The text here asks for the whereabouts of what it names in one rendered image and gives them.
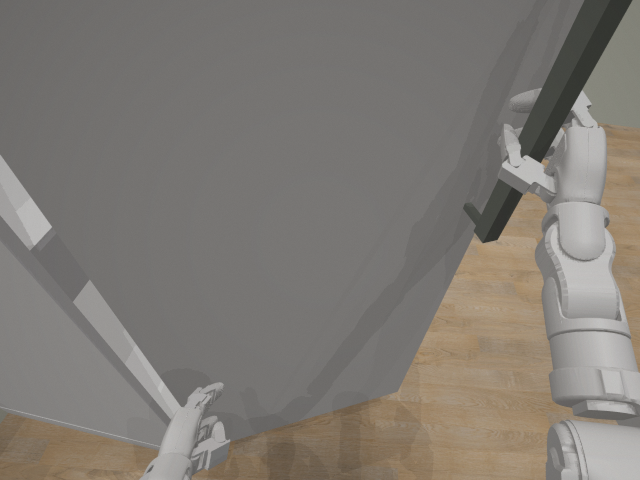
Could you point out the robot right upper arm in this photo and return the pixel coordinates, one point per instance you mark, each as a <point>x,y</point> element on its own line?
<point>580,450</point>

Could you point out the robot right forearm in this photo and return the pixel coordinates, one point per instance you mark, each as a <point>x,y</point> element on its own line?
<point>594,367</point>

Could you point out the robot left forearm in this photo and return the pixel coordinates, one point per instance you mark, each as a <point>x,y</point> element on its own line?
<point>170,466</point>

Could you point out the right robot hand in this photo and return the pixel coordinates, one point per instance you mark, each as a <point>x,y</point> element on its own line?
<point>577,157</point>

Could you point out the left robot hand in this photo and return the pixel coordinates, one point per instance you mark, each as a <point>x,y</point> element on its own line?
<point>187,432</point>

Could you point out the handle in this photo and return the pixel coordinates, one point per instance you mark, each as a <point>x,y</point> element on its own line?
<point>587,39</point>

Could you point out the fridge door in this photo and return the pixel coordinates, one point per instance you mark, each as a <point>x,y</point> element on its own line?
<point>269,193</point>

